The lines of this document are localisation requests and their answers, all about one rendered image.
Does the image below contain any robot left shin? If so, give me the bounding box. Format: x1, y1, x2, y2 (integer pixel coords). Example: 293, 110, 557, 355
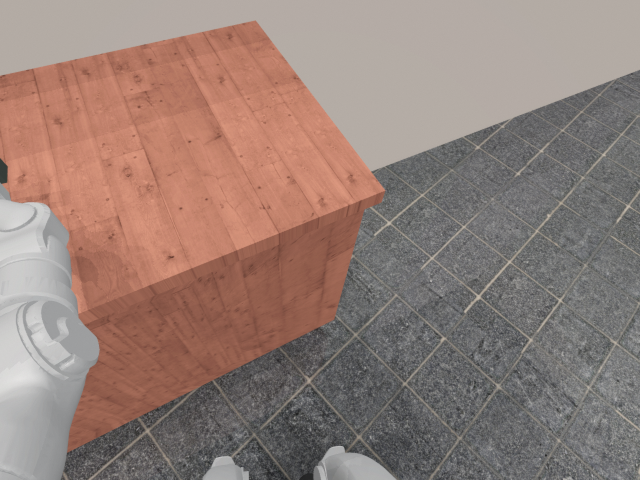
202, 456, 235, 480

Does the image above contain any left robot forearm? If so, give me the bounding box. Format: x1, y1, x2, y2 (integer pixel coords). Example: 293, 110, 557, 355
0, 199, 78, 317

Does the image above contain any robot left upper arm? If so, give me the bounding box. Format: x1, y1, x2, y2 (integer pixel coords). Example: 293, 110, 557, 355
0, 300, 99, 480

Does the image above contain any right robot thigh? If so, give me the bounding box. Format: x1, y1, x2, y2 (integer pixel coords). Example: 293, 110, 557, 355
313, 453, 396, 480

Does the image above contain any counter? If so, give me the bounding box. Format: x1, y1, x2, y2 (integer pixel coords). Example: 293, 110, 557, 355
0, 20, 385, 453

